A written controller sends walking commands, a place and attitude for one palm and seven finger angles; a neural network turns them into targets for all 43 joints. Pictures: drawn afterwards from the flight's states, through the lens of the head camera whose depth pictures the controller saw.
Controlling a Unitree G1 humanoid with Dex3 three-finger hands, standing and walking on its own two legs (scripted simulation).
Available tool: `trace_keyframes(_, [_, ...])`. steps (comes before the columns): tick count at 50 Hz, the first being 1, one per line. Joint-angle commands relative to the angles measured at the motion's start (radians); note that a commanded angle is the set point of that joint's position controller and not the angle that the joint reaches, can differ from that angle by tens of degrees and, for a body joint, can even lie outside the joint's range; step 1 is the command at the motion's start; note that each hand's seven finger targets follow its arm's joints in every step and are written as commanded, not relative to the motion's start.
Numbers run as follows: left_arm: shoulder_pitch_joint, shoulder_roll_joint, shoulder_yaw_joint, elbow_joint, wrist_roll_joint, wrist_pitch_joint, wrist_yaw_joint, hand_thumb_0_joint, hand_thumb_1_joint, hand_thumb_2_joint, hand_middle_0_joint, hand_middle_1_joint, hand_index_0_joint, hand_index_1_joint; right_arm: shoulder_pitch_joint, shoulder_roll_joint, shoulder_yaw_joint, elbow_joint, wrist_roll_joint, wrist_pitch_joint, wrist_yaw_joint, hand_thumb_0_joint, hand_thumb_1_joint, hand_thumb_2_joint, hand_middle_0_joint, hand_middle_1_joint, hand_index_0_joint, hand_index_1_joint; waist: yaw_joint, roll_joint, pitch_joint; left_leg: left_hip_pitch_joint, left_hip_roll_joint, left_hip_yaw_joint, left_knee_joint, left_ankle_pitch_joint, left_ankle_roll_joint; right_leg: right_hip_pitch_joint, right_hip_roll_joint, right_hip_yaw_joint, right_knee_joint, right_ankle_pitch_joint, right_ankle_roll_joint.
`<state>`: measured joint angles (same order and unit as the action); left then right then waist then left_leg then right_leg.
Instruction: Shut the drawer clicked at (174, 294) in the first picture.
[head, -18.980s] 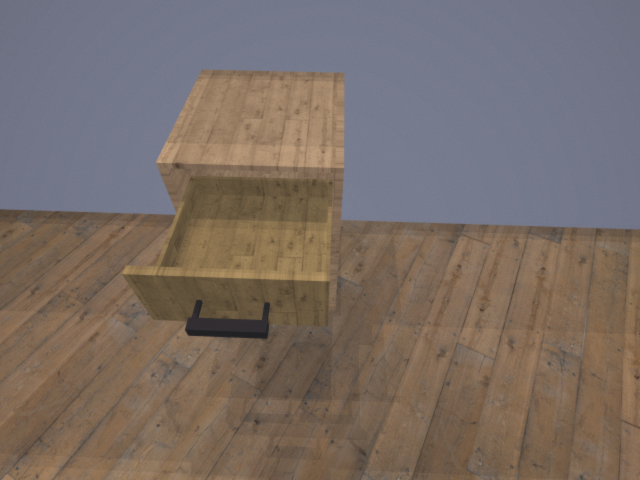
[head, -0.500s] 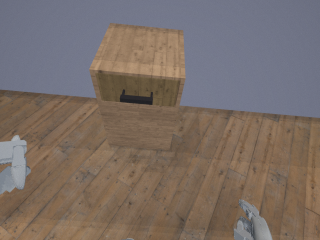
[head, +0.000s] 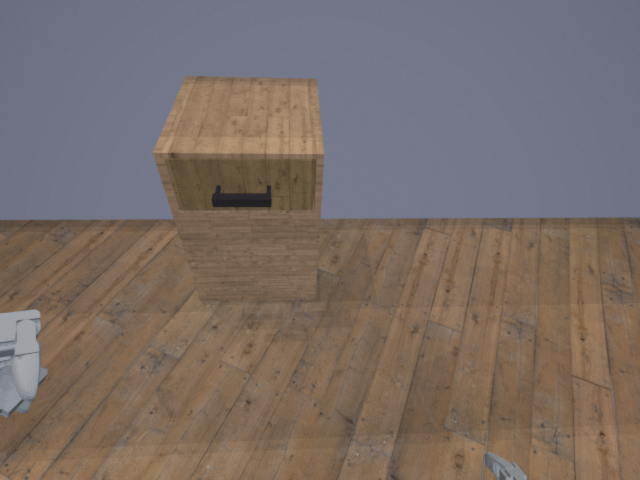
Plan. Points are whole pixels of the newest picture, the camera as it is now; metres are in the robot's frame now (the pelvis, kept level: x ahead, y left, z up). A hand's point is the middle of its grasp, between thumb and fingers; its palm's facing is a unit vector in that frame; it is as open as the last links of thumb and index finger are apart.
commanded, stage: stop stepping back and stand still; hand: left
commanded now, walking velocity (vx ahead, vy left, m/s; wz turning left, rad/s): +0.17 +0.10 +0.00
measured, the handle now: (242, 194) +0.85 +0.24 -0.22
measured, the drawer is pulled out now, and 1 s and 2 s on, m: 0.00 0.00 0.00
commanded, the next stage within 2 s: let the arm hang, fingers relaxed in 0.40 s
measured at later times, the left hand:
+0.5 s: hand (28, 380) +0.17 +0.26 +0.15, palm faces +0.40 -0.82 -0.42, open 3.3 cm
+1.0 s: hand out of the picture -0.01 +0.23 -0.17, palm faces +0.04 -0.97 -0.25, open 4.5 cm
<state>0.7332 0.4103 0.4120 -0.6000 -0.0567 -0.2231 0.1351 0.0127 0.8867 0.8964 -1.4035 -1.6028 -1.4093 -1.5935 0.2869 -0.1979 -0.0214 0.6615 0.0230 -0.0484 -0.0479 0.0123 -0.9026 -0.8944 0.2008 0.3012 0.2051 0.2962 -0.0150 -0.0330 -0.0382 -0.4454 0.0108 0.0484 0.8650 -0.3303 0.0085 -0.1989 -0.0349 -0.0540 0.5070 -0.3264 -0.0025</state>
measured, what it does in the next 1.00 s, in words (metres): steps on the spot: left foot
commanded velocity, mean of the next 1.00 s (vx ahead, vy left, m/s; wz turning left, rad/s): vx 0.04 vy -0.01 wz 0.00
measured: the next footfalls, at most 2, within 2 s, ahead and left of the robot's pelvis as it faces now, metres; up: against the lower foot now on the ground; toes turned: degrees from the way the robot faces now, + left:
left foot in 0.06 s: +0.03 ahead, +0.11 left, +0.00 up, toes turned +4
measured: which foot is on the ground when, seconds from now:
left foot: up 0.00-0.04, down 0.06-1.00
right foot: down 0.00-1.00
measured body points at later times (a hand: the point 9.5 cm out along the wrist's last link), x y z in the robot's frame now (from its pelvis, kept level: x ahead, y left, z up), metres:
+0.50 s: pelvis -0.02 +0.01 -0.01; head -0.01 +0.03 +0.44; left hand +0.14 +0.30 +0.17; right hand +0.14 -0.21 -0.09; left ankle -0.01 +0.11 -0.74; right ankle -0.03 -0.11 -0.73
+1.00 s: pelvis -0.02 +0.03 +0.00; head +0.01 +0.03 +0.45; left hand -0.02 +0.28 -0.15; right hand +0.00 -0.21 -0.15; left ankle -0.01 +0.11 -0.74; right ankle -0.03 -0.11 -0.74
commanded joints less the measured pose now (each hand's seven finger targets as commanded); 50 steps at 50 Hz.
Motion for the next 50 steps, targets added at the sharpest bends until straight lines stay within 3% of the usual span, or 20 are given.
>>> trace_keyframes(1, [-0.156, 0.101, 0.028, -0.124, 0.017, -0.051, 0.044, 0.000, 0.900, 0.900, -1.400, -1.600, -1.400, -1.600, -0.182, -0.113, -0.022, -0.180, -0.006, -0.127, -0.035, 0.000, -0.900, -0.900, 0.200, 0.300, 0.200, 0.300, -0.011, -0.007, 0.095, 0.191, 0.018, 0.015, -0.456, 0.005, 0.037, -0.117, -0.171, 0.113, -0.155, -0.038, -0.072])
trace_keyframes(4, [-0.208, 0.145, 0.037, -0.262, 0.037, -0.073, 0.042, 0.000, 0.900, 0.900, -1.400, -1.600, -1.400, -1.600, -0.147, -0.152, -0.033, -0.200, -0.015, -0.162, -0.041, 0.000, -0.900, -0.900, 0.200, 0.300, 0.200, 0.300, 0.014, 0.216, 0.028, 0.274, 0.179, -0.218, -0.523, 0.186, 0.127, -0.097, -0.029, 0.053, 0.065, 0.084, 0.010])
trace_keyframes(7, [-0.176, 0.180, 0.085, -0.326, 0.044, -0.078, 0.039, 0.000, 0.900, 0.900, -1.400, -1.600, -1.400, -1.600, -0.150, -0.109, -0.013, -0.184, -0.020, -0.170, -0.027, 0.000, -0.900, -0.900, 0.200, 0.300, 0.200, 0.300, 0.012, 0.291, -0.010, 0.219, 0.176, -0.209, -0.539, 0.209, 0.103, -0.051, 0.001, -0.014, 0.085, -0.024, 0.014])
trace_keyframes(11, [-0.089, 0.143, 0.098, -0.192, 0.022, -0.063, 0.043, 0.000, 0.900, 0.900, -1.400, -1.600, -1.400, -1.600, -0.144, -0.120, -0.029, -0.184, -0.005, -0.163, -0.014, 0.000, -0.900, -0.900, 0.200, 0.300, 0.200, 0.300, 0.004, 0.054, 0.015, 0.059, 0.093, -0.098, -0.425, -0.061, 0.061, 0.074, -0.024, 0.078, -0.085, -0.015, -0.022])
trace_keyframes(14, [-0.081, 0.135, 0.100, -0.094, 0.003, -0.046, 0.041, 0.000, 0.900, 0.900, -1.400, -1.600, -1.400, -1.600, -0.137, -0.098, -0.033, -0.183, -0.001, -0.116, -0.014, 0.000, -0.900, -0.900, 0.200, 0.300, 0.200, 0.300, -0.006, -0.183, 0.077, -0.029, 0.005, 0.014, -0.078, -0.109, 0.016, -0.029, -0.225, 0.382, -0.288, -0.290, -0.145])
trace_keyframes(15, [-0.103, 0.131, 0.095, -0.080, 0.002, -0.043, 0.040, 0.000, 0.900, 0.900, -1.400, -1.600, -1.400, -1.600, -0.139, -0.098, -0.030, -0.181, -0.003, -0.105, -0.013, 0.000, -0.900, -0.900, 0.200, 0.300, 0.200, 0.300, -0.006, -0.181, 0.088, -0.039, 0.015, 0.010, -0.053, -0.091, 0.015, -0.033, -0.257, 0.378, -0.297, -0.255, -0.166])
trace_keyframes(18, [-0.150, 0.105, 0.060, -0.082, 0.003, -0.042, 0.040, 0.000, 0.900, 0.900, -1.400, -1.600, -1.400, -1.600, -0.141, -0.092, -0.008, -0.178, -0.004, -0.097, -0.016, 0.000, -0.900, -0.900, 0.200, 0.300, 0.200, 0.300, -0.028, -0.046, 0.082, 0.181, 0.044, -0.013, -0.340, -0.015, 0.035, -0.149, -0.170, 0.178, -0.148, -0.154, -0.112])
trace_keyframes(19, [-0.167, 0.098, 0.045, -0.127, 0.002, -0.049, 0.037, 0.000, 0.900, 0.900, -1.400, -1.600, -1.400, -1.600, -0.148, -0.106, -0.008, -0.190, -0.009, -0.102, -0.023, 0.000, -0.900, -0.900, 0.200, 0.300, 0.200, 0.300, -0.028, 0.070, 0.083, 0.217, 0.072, -0.090, -0.471, -0.052, 0.053, -0.165, -0.089, 0.087, -0.033, -0.132, -0.068])
trace_keyframes(21, [-0.201, 0.114, 0.044, -0.215, 0.015, -0.064, 0.034, 0.000, 0.900, 0.900, -1.400, -1.600, -1.400, -1.600, -0.177, -0.119, -0.012, -0.222, -0.020, -0.114, -0.029, 0.000, -0.900, -0.900, 0.200, 0.300, 0.200, 0.300, -0.011, 0.298, 0.058, 0.274, 0.278, -0.416, -0.626, -0.063, 0.139, -0.253, 0.027, -0.002, 0.230, -0.123, 0.004])
trace_keyframes(24, [-0.219, 0.139, 0.061, -0.248, 0.031, -0.055, 0.031, 0.000, 0.900, 0.900, -1.400, -1.600, -1.400, -1.600, -0.166, -0.100, 0.001, -0.195, -0.030, -0.137, -0.020, 0.000, -0.900, -0.900, 0.200, 0.300, 0.200, 0.300, 0.006, 0.202, 0.063, 0.181, 0.237, -0.288, -0.580, 0.086, 0.127, -0.123, 0.003, 0.021, 0.147, -0.101, 0.004])
trace_keyframes(25, [-0.289, -0.112, -0.291, 0.656, 0.136, 0.144, -0.093, 0.000, 0.900, 0.900, -1.400, -1.600, -1.400, -1.600, -0.161, -0.220, -0.072, 0.062, -0.058, -0.125, 0.060, 0.000, -0.900, -0.900, 0.200, 0.300, 0.200, 0.300, -0.031, 0.102, 0.040, 0.207, 0.145, -0.206, -0.326, 0.529, 0.093, -0.225, -0.033, 0.037, 0.192, 0.140, 0.012])
trace_keyframes(26, [-0.229, -0.163, -0.304, 0.703, 0.109, 0.219, -0.111, 0.000, 0.900, 0.900, -1.360, -1.557, -1.360, -1.557, -0.085, -0.135, -0.063, 0.024, -0.040, -0.060, 0.055, 0.000, -0.900, -0.900, 0.200, 0.300, 0.200, 0.300, 0.000, 0.028, -0.060, 0.255, 0.118, -0.091, -0.286, 0.633, 0.061, -0.127, -0.050, 0.051, 0.101, 0.255, 0.015])
trace_keyframes(27, [-0.208, -0.141, -0.314, 0.709, 0.108, 0.232, -0.115, 0.000, 0.900, 0.900, -1.320, -1.513, -1.320, -1.513, -0.079, -0.128, -0.058, 0.000, -0.034, -0.044, 0.049, 0.000, -0.900, -0.900, 0.200, 0.300, 0.200, 0.300, 0.007, 0.001, -0.083, 0.214, 0.091, -0.053, -0.251, 0.481, 0.034, -0.057, -0.077, 0.074, 0.062, 0.435, 0.004])
trace_keyframes(29, [-0.308, -0.097, -0.316, 0.805, 0.099, 0.215, -0.130, 0.000, 0.900, 0.900, -1.240, -1.427, -1.240, -1.427, -0.055, -0.094, -0.039, 0.013, -0.033, -0.024, 0.056, 0.000, -0.900, -0.900, 0.200, 0.300, 0.200, 0.300, -0.007, -0.103, -0.049, 0.135, 0.047, -0.073, -0.251, 0.156, 0.029, -0.074, -0.136, 0.139, 0.018, 0.375, -0.036])
trace_keyframes(31, [-0.373, -0.066, -0.314, 0.911, 0.101, 0.217, -0.123, 0.000, 0.900, 0.900, -1.160, -1.340, -1.160, -1.340, -0.042, -0.094, -0.034, 0.014, -0.046, 0.006, 0.057, 0.000, -0.900, -0.900, 0.200, 0.300, 0.200, 0.300, -0.006, -0.283, -0.012, 0.090, 0.009, -0.042, -0.225, 0.165, 0.021, -0.004, -0.153, 0.140, 0.000, 0.484, -0.070])
trace_keyframes(33, [-0.388, -0.067, -0.322, 1.035, 0.094, 0.217, -0.115, 0.000, 0.900, 0.900, -1.080, -1.253, -1.080, -1.253, -0.067, -0.104, -0.034, 0.045, -0.053, 0.016, 0.053, 0.000, -0.900, -0.900, 0.200, 0.300, 0.200, 0.300, 0.009, -0.201, -0.021, 0.144, 0.019, -0.057, -0.273, 0.316, 0.027, 0.033, -0.134, 0.120, 0.032, 0.610, -0.064])
trace_keyframes(37, [-0.417, -0.085, -0.353, 1.244, 0.074, 0.226, -0.107, 0.000, 0.900, 0.900, -0.920, -1.080, -0.920, -1.080, -0.062, -0.113, -0.014, 0.131, -0.047, 0.023, 0.039, 0.000, -0.900, -0.900, 0.200, 0.300, 0.200, 0.300, 0.024, 0.202, 0.012, 0.228, 0.098, -0.147, -0.411, 0.542, 0.064, 0.007, -0.044, 0.060, 0.022, 0.249, -0.012])
trace_keyframes(40, [-0.390, -0.123, -0.351, 1.366, 0.070, 0.224, -0.102, 0.000, 0.900, 0.900, -0.800, -0.950, -0.800, -0.950, -0.039, -0.084, -0.014, 0.180, -0.046, 0.028, 0.026, 0.000, -0.900, -0.900, 0.200, 0.300, 0.200, 0.300, 0.027, 0.298, -0.009, 0.271, 0.100, -0.134, -0.445, 0.486, 0.062, 0.033, -0.033, 0.049, -0.036, 0.183, -0.019])
trace_keyframes(46, [-0.428, -0.115, -0.375, 1.512, 0.070, 0.221, -0.109, 0.000, 0.900, 0.900, -0.560, -0.690, -0.560, -0.690, 0.016, -0.086, -0.016, 0.261, -0.036, 0.040, 0.021, 0.000, -0.900, -0.900, 0.200, 0.300, 0.200, 0.300, 0.014, 0.054, 0.034, 0.272, 0.102, -0.140, -0.487, 0.286, 0.059, 0.035, -0.048, 0.061, -0.123, 0.178, -0.031])
trace_keyframes(50, [-0.419, -0.127, -0.386, 1.580, 0.069, 0.222, -0.107, 0.000, 0.900, 0.900, -0.400, -0.517, -0.400, -0.517, 0.041, -0.076, -0.012, 0.314, -0.035, 0.041, 0.019, 0.000, -0.900, -0.900, 0.200, 0.300, 0.200, 0.300, 0.009, 0.023, 0.075, 0.278, 0.098, -0.134, -0.521, 0.206, 0.057, 0.007, -0.057, 0.072, -0.153, 0.139, -0.033])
